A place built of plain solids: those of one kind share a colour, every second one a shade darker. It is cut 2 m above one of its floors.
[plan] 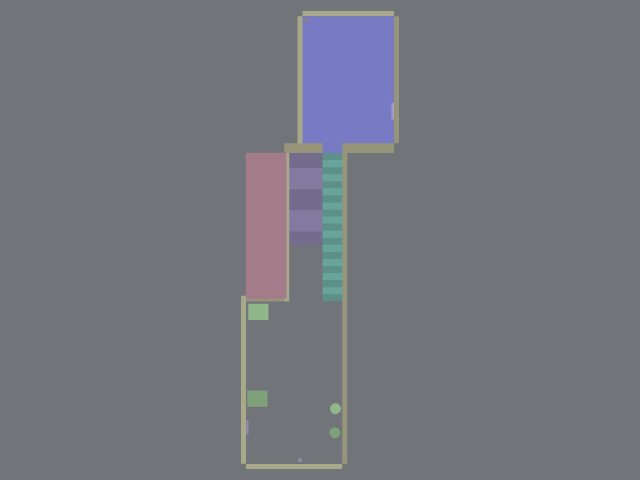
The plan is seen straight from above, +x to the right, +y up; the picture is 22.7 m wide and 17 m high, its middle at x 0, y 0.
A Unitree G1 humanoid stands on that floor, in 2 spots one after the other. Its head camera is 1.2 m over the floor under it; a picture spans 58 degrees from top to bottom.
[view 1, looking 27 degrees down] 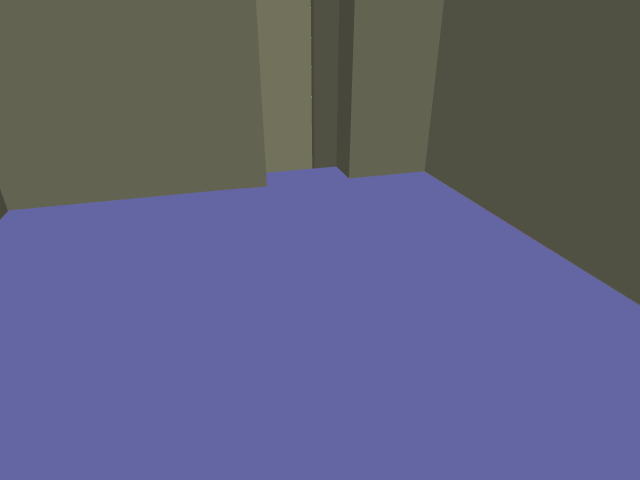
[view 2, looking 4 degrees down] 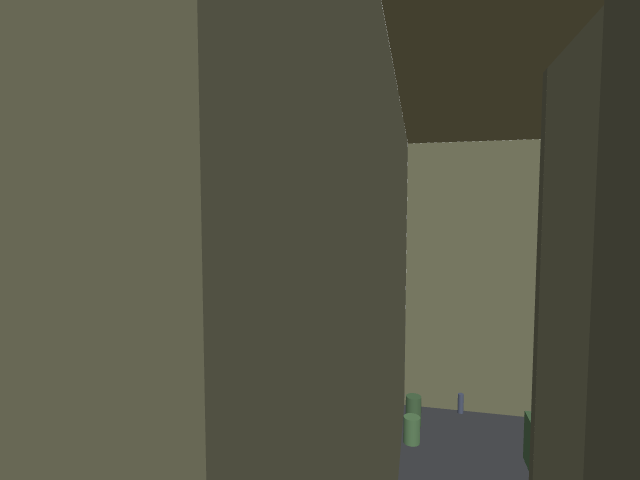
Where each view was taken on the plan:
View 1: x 1.29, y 6.73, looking -106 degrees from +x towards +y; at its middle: floor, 2.64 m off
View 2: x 0.44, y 4.08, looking -77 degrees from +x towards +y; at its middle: wall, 1.56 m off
